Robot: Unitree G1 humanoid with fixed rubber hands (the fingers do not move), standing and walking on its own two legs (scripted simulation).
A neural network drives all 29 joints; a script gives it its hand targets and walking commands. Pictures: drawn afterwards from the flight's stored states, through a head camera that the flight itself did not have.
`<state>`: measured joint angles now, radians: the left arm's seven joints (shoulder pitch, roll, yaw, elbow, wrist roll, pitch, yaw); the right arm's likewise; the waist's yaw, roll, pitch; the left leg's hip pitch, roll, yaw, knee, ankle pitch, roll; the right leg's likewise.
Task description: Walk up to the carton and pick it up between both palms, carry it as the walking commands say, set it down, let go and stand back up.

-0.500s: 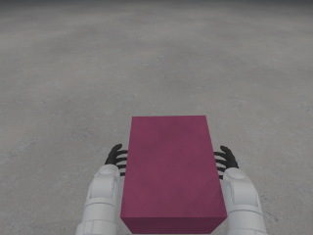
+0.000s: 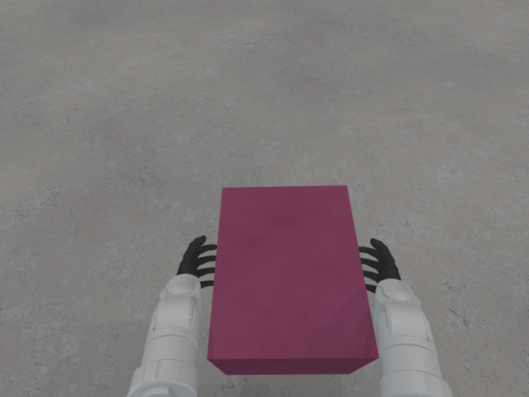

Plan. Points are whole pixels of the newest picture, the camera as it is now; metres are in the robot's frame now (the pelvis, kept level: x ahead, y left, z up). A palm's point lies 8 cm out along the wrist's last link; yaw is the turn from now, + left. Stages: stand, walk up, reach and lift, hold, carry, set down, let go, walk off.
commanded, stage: set down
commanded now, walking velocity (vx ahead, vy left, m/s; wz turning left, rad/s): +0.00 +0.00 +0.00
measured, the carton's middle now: (285, 281) +0.34 -0.02 -0.10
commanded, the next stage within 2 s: none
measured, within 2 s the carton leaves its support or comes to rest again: neither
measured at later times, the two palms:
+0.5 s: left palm (191, 289) +0.32 +0.16 -0.10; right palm (362, 293) +0.32 -0.16 -0.10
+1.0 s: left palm (199, 290) +0.36 +0.17 -0.20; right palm (345, 292) +0.36 -0.15 -0.19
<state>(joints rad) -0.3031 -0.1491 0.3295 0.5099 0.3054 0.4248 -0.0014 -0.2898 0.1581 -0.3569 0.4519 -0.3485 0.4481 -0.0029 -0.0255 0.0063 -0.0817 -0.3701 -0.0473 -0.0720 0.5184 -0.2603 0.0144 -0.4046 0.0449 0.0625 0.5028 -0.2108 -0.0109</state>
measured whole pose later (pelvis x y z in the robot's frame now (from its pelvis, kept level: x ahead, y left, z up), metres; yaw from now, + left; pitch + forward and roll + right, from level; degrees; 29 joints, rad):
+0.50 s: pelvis -0.03 +0.00 -0.05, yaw +1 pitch +26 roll +0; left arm -0.52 -0.08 0.39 0.61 0.24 0.28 0.00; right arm -0.48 0.14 -0.40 0.52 -0.28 0.30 -0.05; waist 0.00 0.01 -0.16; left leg -0.98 -0.08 -0.08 0.83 -0.31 0.00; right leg -1.01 0.05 0.06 0.81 -0.26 0.00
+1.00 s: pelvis -0.04 +0.00 -0.12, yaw +1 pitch +42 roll +0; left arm -0.67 -0.05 0.38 0.66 0.18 0.25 0.12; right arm -0.62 0.13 -0.41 0.55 -0.26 0.27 -0.08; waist 0.00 -0.01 -0.31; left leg -1.47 -0.10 -0.07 1.16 -0.42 0.00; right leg -1.51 0.07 0.07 1.14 -0.36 0.02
